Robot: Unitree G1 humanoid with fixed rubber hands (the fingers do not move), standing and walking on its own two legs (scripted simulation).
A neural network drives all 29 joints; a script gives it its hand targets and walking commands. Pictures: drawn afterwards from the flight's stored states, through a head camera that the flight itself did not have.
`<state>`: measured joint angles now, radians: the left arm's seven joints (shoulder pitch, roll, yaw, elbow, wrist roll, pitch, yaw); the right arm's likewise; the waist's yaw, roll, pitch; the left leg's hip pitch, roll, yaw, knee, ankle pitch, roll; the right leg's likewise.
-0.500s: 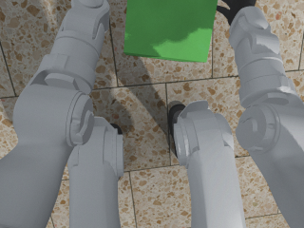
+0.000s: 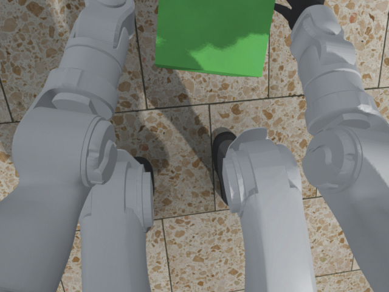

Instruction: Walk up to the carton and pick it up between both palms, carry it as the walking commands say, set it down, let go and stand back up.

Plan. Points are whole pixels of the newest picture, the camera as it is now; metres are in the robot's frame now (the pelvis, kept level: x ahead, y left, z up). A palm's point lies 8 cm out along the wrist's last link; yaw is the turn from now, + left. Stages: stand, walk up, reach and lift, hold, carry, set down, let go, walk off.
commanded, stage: set down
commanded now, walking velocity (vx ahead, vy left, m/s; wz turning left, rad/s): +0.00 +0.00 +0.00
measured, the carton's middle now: out of the picture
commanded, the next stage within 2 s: let go in 1.80 s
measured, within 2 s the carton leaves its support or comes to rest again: neither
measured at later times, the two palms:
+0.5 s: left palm out of the picture +0.58 +0.07 -0.17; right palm (324, 0) +0.50 -0.25 -0.17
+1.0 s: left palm out of the picture +0.60 +0.07 -0.03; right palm out of the picture +0.51 -0.26 -0.03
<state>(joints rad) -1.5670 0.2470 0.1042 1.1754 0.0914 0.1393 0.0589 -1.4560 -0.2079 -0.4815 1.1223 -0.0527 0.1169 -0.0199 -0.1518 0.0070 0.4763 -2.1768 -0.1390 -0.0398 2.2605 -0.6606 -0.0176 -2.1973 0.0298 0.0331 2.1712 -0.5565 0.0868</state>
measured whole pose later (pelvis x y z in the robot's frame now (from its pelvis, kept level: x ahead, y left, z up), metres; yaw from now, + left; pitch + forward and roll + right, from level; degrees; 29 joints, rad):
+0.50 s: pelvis +0.00 -0.01 +0.01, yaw -1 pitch +37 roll -3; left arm -1.61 0.36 -0.04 1.13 -0.11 0.12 0.09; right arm -1.44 -0.27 -0.35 1.09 0.12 0.03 -0.10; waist -0.13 0.01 0.43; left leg -2.22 -0.10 -0.05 2.21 -0.63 -0.03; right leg -2.24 0.00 -0.01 2.12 -0.52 0.04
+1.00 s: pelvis +0.00 -0.01 +0.09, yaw -1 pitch +42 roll -1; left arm -1.54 0.35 0.08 1.11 -0.04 0.20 0.09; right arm -1.32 -0.21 -0.37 0.89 0.06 0.17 -0.13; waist -0.14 0.04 0.17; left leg -2.07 -0.07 -0.04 1.91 -0.58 -0.02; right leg -2.12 0.04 0.03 1.83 -0.45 0.04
